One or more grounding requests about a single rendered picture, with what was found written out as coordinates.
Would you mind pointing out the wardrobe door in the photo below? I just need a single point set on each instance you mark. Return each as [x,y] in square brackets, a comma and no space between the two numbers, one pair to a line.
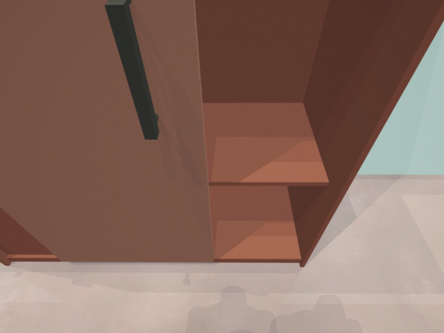
[75,169]
[15,240]

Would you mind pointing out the handle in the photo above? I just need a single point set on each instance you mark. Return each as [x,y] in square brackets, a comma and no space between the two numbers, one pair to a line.
[125,37]

